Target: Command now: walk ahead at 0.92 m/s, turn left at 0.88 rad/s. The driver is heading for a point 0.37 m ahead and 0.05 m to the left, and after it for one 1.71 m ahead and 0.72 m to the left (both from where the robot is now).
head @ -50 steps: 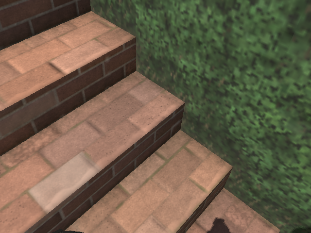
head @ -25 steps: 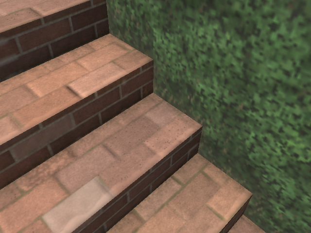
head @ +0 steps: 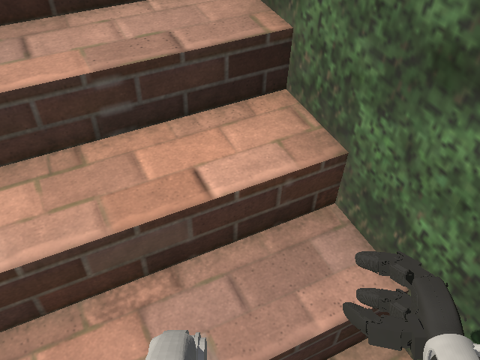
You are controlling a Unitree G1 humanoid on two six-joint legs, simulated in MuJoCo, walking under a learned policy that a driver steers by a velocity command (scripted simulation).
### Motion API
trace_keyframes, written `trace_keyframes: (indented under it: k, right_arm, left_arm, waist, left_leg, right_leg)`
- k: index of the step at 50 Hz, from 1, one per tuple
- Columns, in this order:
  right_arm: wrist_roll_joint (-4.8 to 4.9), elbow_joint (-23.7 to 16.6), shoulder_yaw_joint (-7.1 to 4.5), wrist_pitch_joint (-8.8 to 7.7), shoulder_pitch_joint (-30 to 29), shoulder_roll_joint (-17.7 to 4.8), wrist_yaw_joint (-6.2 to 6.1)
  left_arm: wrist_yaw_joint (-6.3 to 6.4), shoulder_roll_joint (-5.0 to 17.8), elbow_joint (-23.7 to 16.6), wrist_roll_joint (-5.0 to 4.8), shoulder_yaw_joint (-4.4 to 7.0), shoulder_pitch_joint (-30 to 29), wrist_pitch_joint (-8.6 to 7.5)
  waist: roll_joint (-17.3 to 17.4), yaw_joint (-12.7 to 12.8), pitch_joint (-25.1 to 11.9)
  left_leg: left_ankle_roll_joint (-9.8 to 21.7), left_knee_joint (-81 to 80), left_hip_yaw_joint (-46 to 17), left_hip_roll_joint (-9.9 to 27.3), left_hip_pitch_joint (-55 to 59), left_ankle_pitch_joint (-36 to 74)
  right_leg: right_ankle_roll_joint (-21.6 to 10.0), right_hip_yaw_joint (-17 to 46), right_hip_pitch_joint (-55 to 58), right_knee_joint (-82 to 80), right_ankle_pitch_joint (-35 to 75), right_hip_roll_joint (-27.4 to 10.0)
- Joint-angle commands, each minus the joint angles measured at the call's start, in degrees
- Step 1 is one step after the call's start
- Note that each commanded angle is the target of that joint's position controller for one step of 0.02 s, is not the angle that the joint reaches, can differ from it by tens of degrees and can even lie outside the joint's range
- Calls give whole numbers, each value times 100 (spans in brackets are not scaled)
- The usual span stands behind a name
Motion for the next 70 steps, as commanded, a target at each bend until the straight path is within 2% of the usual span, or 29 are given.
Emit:
trace_keyframes:
  k: [1,4,5,7,8,12,20,22,24,26,29,32,38,40,43,44,45,46,49,51,54,58,61,62,63,64,65,67,70]
  right_arm:
    - [-43,-117,-38,98,301,-342,83]
    - [-71,445,-376,77,2660,-1085,-93]
    - [-47,465,-588,-2,3086,-1399,-83]
    - [52,549,-806,-116,1572,-2129,78]
    - [136,250,-763,-157,1035,-1943,58]
    - [-198,1308,-569,-615,2007,-1356,55]
    - [167,2262,-587,-688,3637,-1295,13]
    - [293,1886,-681,-740,3078,-1649,-148]
    - [125,1268,-1103,-1135,1423,-2608,54]
    - [-39,916,-740,-1432,835,-822,447]
    - [-470,387,-304,-965,1447,-6,462]
    - [-253,221,15,-467,1257,534,224]
    - [33,-1078,234,-417,-1083,238,-18]
    - [69,-801,267,-382,-559,-29,217]
    - [-139,-2,-214,-158,2310,-821,226]
    - [-253,227,-490,-246,2428,-1539,220]
    - [-285,683,-682,-298,2518,-2136,103]
    - [-312,741,-735,-308,2507,-1862,141]
    - [-253,2098,-464,-663,2366,-705,287]
    - [-274,2425,-228,-787,2411,103,299]
    - [-351,2979,-226,-965,2518,-119,275]
    - [406,2803,-12,-1004,2207,-533,4]
    - [540,2079,-613,-1239,1664,-2763,-121]
    - [503,1664,-696,-1228,1321,-2693,72]
    - [319,1427,-734,-1199,1216,-2117,198]
    - [-309,760,-470,-1265,1720,-1152,483]
    - [-538,382,-267,-1248,1767,-677,509]
    - [-547,-322,121,-1135,836,134,336]
    - [-424,-580,306,-802,735,126,71]
  left_arm:
    - [193,1134,-1038,-199,117,-1363,-83]
    - [91,2151,-1660,-364,487,-1727,4]
    - [-104,1963,-1813,-404,528,-2107,43]
    - [-407,196,-3027,97,140,-2864,-58]
    - [-370,146,-3355,312,108,-2504,-149]
    - [-46,-239,-3659,303,-132,-2828,66]
    - [74,-418,-4804,257,-564,-5356,125]
    - [196,-263,-4285,-265,-347,-3578,195]
    - [308,907,-3385,-210,278,-680,369]
    - [348,1380,-2388,-96,547,-793,354]
    - [238,-397,-1862,-173,150,-2140,93]
    - [93,-412,-916,-49,148,-1453,-252]
    - [-15,279,-343,-236,116,-868,-423]
    - [189,764,-542,-700,137,-722,-301]
    - [56,2625,-1102,-647,732,-1025,-546]
    - [-45,2223,-1337,-549,756,-1184,-621]
    - [-331,1097,-1818,-430,621,-1343,-673]
    - [-253,517,-1982,-284,535,-1132,-683]
    - [-115,-926,-2974,93,-83,-2356,-458]
    - [-127,-864,-2856,-82,-152,-2216,-168]
    - [68,-1006,-3285,-295,-226,-3278,158]
    - [33,-132,-3209,-392,-306,-3013,430]
    - [57,576,-2422,-247,54,-292,585]
    - [42,904,-2403,-227,137,-304,448]
    - [-42,1207,-2315,-500,412,-951,436]
    - [26,1513,-2322,-319,526,-1913,499]
    - [132,1175,-2381,-286,450,-2110,571]
    - [182,664,-1526,46,300,-1378,369]
    - [-62,538,-1376,-94,218,-1535,64]
  waist:
    - [16,-783,355]
    - [-937,-1572,-1509]
    - [-875,-1782,-1464]
    - [1992,-520,261]
    - [1521,-73,307]
    - [300,136,1060]
    - [-135,-500,643]
    - [383,695,-1557]
    - [558,2285,-3004]
    - [-2382,1568,-2215]
    - [568,-127,-251]
    - [669,-415,910]
    - [462,-446,1740]
    - [842,-396,68]
    - [-1054,-1618,-2516]
    - [-803,-1479,-2672]
    - [1609,-1079,-2219]
    - [835,-981,-2494]
    - [100,-86,-8]
    - [364,136,423]
    - [604,315,851]
    - [-176,1093,150]
    - [1176,2144,-2131]
    - [882,2137,-2305]
    - [-394,1760,-1653]
    - [-1459,541,-1551]
    - [-180,265,-1968]
    - [761,-16,399]
    - [749,-501,1401]
  left_leg:
    - [123,-1856,1154,-207,3207,-43]
    - [80,-3056,925,-903,5591,-1818]
    - [281,-4701,-49,-1060,6203,-2017]
    - [539,-9466,-5454,-142,5650,-2401]
    - [248,-10076,-6317,174,5482,-2541]
    - [57,-9428,-4515,-37,4675,-844]
    - [126,-11347,-2382,-104,4857,4614]
    - [28,-9884,-2165,-119,3575,10594]
    - [-121,-6926,-2512,351,5594,12120]
    - [-702,-1415,-1370,-1693,3302,2312]
    - [-153,1166,-1652,-861,1444,2220]
    - [21,2217,-1814,-634,69,681]
    - [-3,-609,-574,-112,134,-871]
    - [-161,-3475,1003,-170,5043,900]
    - [-270,-5153,481,-903,6630,-143]
    - [-184,-6110,-566,-845,6956,-316]
    - [559,-8153,-4132,761,7941,553]
    - [524,-9096,-5623,1552,8092,1110]
    - [136,-8634,-2898,1133,6676,1509]
    - [-275,-9229,-1608,1009,6284,1830]
    - [-317,-10427,-489,1224,5700,2259]
    - [-460,-11516,1348,404,3227,7419]
    - [-6,-8232,855,1327,6287,12998]
    - [-31,-6256,700,1256,6602,13124]
    - [-379,-3387,388,183,5433,7236]
    - [-1022,-144,-414,-914,2896,2335]
    - [-793,1613,-1064,-785,1939,2035]
    - [-611,2587,-1089,-546,142,1213]
    - [-562,1422,-586,-149,97,218]
  right_leg:
    - [-921,-904,-2367,-709,6110,-718]
    - [-1409,-137,-1095,2728,11104,-1421]
    - [-1310,114,-1591,4878,9896,-1376]
    - [-613,1762,-5797,8943,1007,601]
    - [-488,2332,-6143,9872,1481,454]
    - [-509,1958,-7266,11683,771,346]
    - [-752,552,-5993,7846,-1258,412]
    - [-660,425,-721,6836,-396,1193]
    - [-901,1416,-193,4992,-1143,864]
    - [-2017,5028,242,1898,938,-764]
    - [-1999,5658,-1807,1142,-3350,-1171]
    - [-1319,3408,-2471,839,-1111,-828]
    - [-990,1074,-3371,-1450,756,-607]
    - [-1523,820,-4302,-2194,3652,-248]
    - [-1340,1164,-797,2209,11627,-956]
    - [-1169,1687,-1043,3922,10041,-676]
    - [-774,2046,-3919,7107,2312,984]
    - [-800,3332,-5047,10124,1131,1385]
    - [-1314,2688,-7477,12008,614,831]
    - [-1384,2362,-7770,12043,-107,871]
    - [-1373,2019,-8396,12872,-1101,938]
    - [-1160,80,-3069,7817,71,1189]
    - [-1062,146,-1566,6585,-432,1297]
    - [-1098,586,-1361,4887,-765,1627]
    - [-1510,2092,-1047,2832,-134,1594]
    - [-2657,5246,-222,1954,2981,333]
    - [-3017,6539,-381,1406,17,53]
    - [-2441,6136,-1691,838,-684,33]
    - [-1629,3925,-3234,694,659,501]
Keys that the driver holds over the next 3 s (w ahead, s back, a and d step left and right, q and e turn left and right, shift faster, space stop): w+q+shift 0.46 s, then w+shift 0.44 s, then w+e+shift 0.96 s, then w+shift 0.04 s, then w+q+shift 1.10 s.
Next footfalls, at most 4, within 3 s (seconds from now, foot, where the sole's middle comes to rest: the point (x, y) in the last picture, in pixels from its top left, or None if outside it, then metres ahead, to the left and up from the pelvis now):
0.12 left None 0.19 0.07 -0.60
0.50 right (212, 296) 0.56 0.08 -0.42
0.88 left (31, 204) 0.66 0.46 -0.24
1.24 right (32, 48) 0.97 0.50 -0.06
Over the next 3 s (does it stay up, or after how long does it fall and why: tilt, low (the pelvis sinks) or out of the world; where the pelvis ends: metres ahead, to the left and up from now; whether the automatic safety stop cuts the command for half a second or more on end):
stays up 2.03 0.94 1.39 its command is cut before an obstacle after 1.9 s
